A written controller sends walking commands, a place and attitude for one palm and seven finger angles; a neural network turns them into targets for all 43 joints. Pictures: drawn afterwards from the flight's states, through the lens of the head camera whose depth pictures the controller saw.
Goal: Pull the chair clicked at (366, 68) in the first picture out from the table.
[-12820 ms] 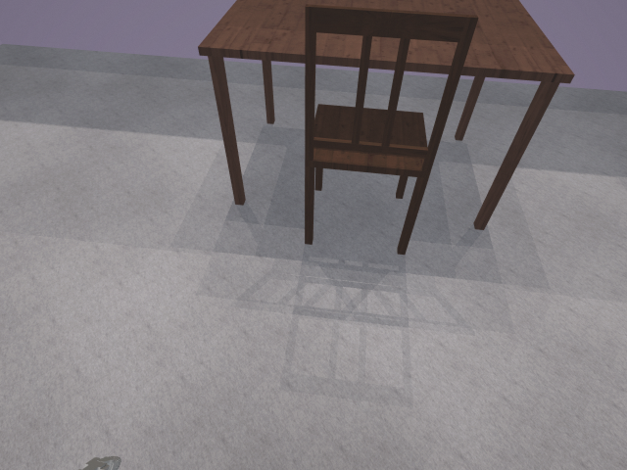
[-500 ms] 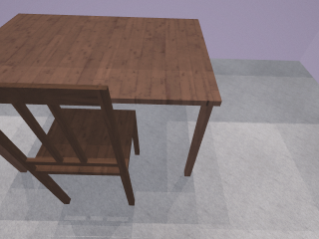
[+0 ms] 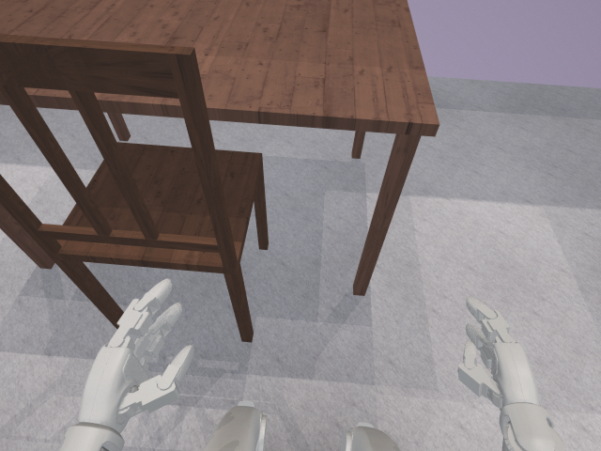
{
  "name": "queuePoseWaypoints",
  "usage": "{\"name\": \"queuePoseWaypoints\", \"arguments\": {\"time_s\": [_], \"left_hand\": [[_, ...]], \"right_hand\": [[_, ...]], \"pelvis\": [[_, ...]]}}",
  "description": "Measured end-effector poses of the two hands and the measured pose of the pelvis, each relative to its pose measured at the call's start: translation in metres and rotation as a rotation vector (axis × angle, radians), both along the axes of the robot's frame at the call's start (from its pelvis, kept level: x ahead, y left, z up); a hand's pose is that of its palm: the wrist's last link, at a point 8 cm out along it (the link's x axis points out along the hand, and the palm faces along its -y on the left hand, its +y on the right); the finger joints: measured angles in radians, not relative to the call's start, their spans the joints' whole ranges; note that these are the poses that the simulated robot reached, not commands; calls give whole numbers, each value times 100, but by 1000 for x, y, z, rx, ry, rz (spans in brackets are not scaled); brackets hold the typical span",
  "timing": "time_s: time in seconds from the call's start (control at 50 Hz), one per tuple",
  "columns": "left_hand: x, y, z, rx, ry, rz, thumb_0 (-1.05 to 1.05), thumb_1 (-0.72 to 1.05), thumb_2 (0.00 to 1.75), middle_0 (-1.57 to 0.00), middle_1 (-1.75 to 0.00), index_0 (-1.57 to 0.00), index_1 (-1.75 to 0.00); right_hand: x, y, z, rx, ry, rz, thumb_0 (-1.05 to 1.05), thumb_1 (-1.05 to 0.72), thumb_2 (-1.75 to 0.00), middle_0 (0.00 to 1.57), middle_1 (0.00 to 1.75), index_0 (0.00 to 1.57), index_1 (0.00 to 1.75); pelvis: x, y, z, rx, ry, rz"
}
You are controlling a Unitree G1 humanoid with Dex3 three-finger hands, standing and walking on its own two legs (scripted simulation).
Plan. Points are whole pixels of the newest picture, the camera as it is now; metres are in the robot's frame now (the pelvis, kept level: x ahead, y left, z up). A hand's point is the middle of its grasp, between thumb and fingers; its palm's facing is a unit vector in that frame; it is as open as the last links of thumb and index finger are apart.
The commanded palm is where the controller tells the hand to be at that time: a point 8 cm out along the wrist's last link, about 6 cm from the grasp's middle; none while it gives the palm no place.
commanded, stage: raise the hand toward the chair's back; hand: left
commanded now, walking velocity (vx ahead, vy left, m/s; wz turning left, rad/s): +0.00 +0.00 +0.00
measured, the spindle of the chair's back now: (66, 173) +0.50 +0.46 +0.03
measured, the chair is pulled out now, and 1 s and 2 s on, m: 0.00 0.00 0.00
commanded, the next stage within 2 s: aim the fingers beside a spindle in 1.66 s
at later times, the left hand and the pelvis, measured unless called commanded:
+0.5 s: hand (153, 341) +0.23 +0.20 +0.05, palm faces -0.01 -1.00 -0.05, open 13.7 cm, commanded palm +0.20 +0.26 +0.06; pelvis +0.01 +0.01 +0.01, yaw +0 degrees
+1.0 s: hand (126, 321) +0.24 +0.23 +0.06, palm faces +0.00 -1.00 -0.05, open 16.8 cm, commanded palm +0.23 +0.29 +0.07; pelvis +0.01 +0.03 +0.02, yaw +1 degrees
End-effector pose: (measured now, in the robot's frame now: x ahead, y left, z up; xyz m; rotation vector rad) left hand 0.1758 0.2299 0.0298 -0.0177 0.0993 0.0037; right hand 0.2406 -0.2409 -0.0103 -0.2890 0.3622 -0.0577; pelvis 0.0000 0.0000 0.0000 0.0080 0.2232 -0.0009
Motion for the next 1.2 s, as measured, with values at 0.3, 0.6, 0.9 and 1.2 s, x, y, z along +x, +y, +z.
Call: {"name": "queuePoseWaypoints", "arguments": {"time_s": [0.3,0.6,0.9,1.2], "left_hand": [[29,12,22,61,-5,-42,1,24,62,-14,-20,-13,-19],[34,31,23,56,-18,-17,0,-11,47,-10,-15,-10,-14],[43,52,33,61,-23,-9,-1,-43,33,-7,-10,-6,-9],[62,68,41,69,-24,-16,-1,-49,30,-7,-9,-6,-8]], "right_hand": [[-79,25,-76,111,309,-60,1,-90,-90,20,30,20,30],[-71,3,-51,9,276,-144,1,-90,-90,20,30,20,30],[-28,60,-33,45,213,-16,1,-90,-90,20,30,20,30],[-52,50,-40,20,304,-56,1,-90,-90,20,30,20,30]], "pelvis": [[-3,-10,-1,-35,21,22],[7,14,8,-39,33,6],[13,30,15,-62,26,23],[18,35,20,-65,30,21]]}}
